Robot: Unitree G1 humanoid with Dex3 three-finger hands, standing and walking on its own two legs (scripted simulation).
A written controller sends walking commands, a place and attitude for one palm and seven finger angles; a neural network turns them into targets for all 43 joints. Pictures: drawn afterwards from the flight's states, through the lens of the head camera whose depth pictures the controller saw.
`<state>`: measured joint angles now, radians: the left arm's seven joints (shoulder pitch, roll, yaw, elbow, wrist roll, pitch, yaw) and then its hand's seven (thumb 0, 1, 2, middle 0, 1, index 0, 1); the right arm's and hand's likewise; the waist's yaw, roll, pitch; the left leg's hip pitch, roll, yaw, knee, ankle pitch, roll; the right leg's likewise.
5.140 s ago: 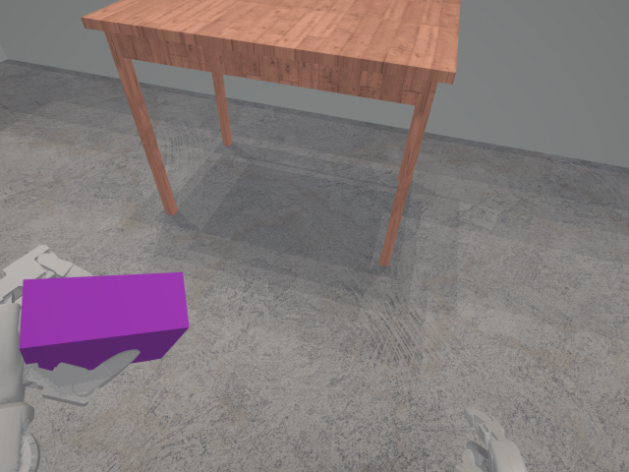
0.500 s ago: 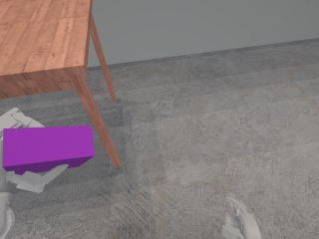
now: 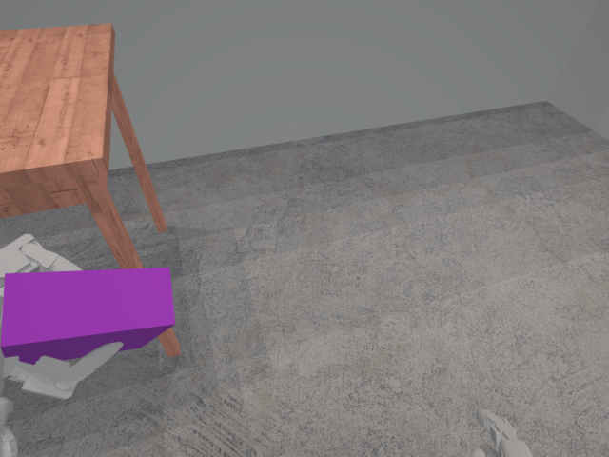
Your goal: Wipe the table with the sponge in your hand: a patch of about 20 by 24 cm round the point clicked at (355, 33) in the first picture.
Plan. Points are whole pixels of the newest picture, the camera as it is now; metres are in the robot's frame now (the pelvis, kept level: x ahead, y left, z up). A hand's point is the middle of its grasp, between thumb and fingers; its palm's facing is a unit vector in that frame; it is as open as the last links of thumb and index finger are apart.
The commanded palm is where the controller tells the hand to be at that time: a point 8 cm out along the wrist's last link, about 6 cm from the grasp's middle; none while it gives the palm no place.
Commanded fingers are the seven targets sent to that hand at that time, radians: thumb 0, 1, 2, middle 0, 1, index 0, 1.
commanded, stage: take the last steps up to it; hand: left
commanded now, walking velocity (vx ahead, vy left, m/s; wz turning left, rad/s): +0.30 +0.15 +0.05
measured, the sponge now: (110, 316) +0.22 +0.21 +0.15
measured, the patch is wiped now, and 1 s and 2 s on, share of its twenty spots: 0.00 0.00 0.00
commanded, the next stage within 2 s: come to a stop and stand still in 1.00 s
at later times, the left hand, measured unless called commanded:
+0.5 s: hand (83, 271) +0.26 +0.24 +0.17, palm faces +0.35 -0.76 -0.54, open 9.4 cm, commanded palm +0.20 +0.29 +0.18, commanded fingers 0.00 0.10 1.30 -1.20 -1.60 -1.20 -1.60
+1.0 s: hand (69, 197) +0.36 +0.31 +0.17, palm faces +0.41 -0.74 -0.53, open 9.5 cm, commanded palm +0.30 +0.35 +0.18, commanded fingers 0.00 0.10 1.30 -1.20 -1.60 -1.20 -1.60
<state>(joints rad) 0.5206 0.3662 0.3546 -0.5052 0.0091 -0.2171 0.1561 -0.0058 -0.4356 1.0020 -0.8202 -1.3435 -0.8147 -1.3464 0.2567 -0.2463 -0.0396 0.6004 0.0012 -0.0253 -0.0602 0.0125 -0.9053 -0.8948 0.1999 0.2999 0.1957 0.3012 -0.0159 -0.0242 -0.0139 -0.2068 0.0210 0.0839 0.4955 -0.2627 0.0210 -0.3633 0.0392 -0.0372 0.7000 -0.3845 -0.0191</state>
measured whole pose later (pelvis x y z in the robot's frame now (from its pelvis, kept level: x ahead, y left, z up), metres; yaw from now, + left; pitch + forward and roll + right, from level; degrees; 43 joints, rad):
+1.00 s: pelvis +0.15 +0.06 -0.01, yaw +2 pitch +0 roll +0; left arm 0.47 0.40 0.38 -0.48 -0.01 -0.22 0.13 -0.01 -0.44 1.00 -0.82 -1.34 -0.81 -1.35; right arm 0.19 -0.16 0.01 0.65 0.00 -0.06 -0.04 0.01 -0.90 -0.89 0.21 0.30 0.20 0.30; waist 0.01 0.08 0.06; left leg -0.31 0.05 0.13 0.80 -0.43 0.01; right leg -0.31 -0.05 -0.20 0.62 -0.29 -0.04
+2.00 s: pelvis +0.11 +0.06 +0.01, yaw +1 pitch +0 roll +2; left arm 0.49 0.36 0.33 -0.48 -0.02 -0.17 0.15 -0.01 -0.43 1.01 -0.82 -1.35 -0.81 -1.35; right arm 0.22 -0.26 -0.02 0.63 0.01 -0.03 -0.08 0.01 -0.90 -0.89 0.20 0.30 0.20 0.30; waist -0.02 -0.01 0.02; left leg -0.29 0.02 0.06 0.77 -0.44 -0.02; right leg -0.27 0.01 -0.15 0.44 -0.19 -0.10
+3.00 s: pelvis +0.04 +0.08 +0.00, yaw +1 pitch -2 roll +0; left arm 0.38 0.36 0.31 -0.43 0.05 -0.18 0.13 -0.01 -0.43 1.01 -0.82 -1.34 -0.81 -1.35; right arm 0.23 -0.20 0.01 0.62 -0.01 -0.07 -0.06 0.01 -0.90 -0.89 0.20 0.30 0.20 0.30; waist 0.02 -0.01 0.04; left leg -0.22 0.00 0.06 0.56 -0.31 0.02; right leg -0.35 0.02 -0.12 0.45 -0.09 -0.07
